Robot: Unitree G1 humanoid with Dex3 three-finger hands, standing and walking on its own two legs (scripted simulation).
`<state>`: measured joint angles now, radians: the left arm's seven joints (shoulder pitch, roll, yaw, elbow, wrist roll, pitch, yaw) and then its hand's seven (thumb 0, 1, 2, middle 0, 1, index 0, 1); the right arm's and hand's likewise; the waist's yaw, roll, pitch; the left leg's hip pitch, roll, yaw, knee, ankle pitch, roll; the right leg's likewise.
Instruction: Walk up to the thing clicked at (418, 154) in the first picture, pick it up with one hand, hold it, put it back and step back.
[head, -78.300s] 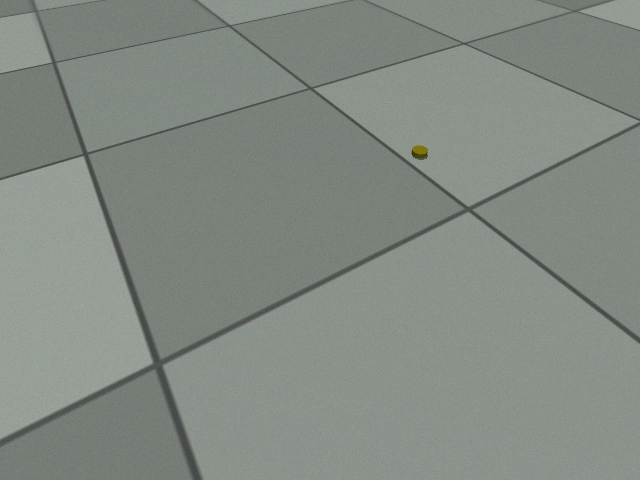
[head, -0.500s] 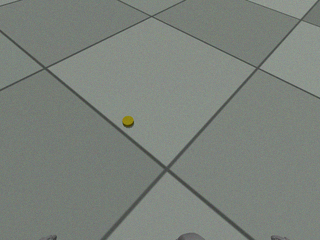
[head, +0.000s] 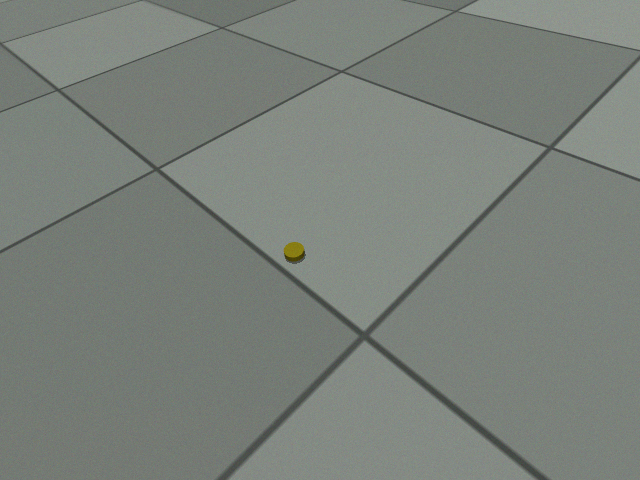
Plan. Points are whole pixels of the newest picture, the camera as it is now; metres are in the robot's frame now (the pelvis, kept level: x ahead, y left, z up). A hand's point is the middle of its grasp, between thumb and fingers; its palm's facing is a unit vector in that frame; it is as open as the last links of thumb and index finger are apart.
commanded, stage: step back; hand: left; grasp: from above
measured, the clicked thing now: (294, 251) +1.13 +0.20 -0.75
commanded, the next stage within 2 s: stand in 0.78 s
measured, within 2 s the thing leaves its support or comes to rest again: neither
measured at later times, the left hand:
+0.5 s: hand out of the picture +0.11 +0.23 -0.13, palm faces +0.04 -0.91 -0.41, open 7.4 cm
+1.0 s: hand out of the picture +0.13 +0.25 -0.15, palm faces +0.03 -0.95 -0.32, open 7.4 cm
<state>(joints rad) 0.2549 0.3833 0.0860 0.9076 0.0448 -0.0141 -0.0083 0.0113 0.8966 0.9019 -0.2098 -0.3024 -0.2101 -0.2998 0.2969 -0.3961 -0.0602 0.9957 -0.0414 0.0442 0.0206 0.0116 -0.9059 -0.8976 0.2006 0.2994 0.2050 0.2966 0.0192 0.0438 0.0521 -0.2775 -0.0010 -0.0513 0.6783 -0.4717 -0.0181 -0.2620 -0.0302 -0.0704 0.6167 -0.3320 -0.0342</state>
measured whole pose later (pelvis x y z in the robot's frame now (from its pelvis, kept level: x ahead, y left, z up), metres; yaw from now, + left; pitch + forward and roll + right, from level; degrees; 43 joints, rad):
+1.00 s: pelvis +0.06 +0.00 +0.01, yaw +2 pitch -3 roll +0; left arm 0.13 0.35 0.00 1.08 0.00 -0.02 -0.01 0.01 0.90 0.90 -0.21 -0.30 -0.21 -0.30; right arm 0.08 -0.33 -0.01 1.07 -0.02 -0.01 0.02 0.01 -0.90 -0.90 0.20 0.30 0.21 0.30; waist 0.01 -0.01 0.06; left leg -0.22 0.03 0.00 0.51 -0.24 -0.02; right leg -0.18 -0.03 -0.05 0.49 -0.26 0.01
